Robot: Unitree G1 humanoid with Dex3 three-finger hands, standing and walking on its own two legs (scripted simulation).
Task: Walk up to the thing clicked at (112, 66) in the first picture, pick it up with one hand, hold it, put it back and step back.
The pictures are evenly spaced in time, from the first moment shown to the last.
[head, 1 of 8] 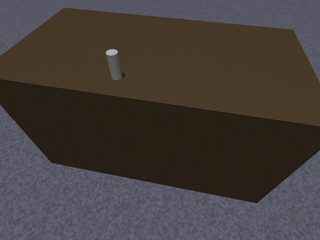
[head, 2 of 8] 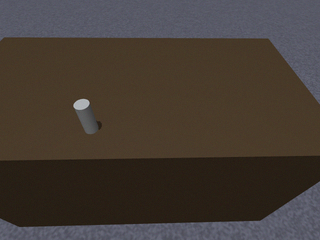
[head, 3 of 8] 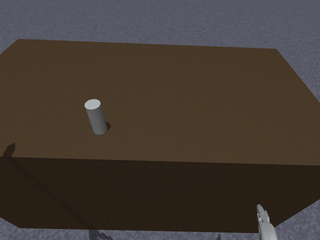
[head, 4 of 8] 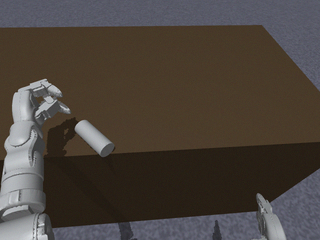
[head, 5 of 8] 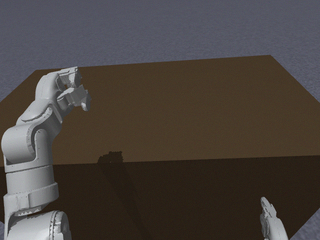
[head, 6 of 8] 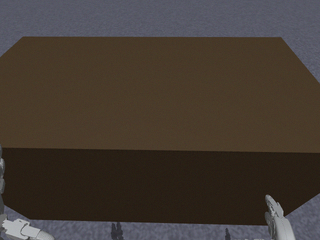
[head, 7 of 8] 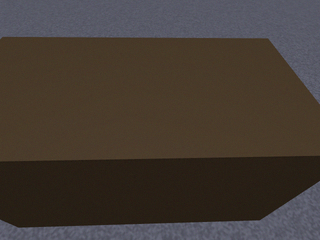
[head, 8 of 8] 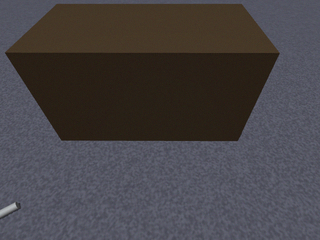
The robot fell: no
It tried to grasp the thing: yes
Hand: left
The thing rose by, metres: 0.00
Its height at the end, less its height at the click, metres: -0.78
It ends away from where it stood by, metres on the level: 0.95
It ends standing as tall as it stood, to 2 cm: no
